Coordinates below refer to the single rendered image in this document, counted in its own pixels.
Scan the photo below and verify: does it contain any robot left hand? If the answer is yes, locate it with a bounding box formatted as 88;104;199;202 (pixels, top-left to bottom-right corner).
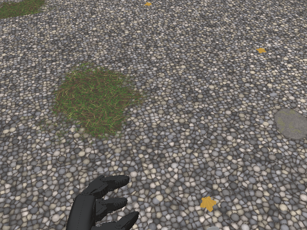
64;175;139;230

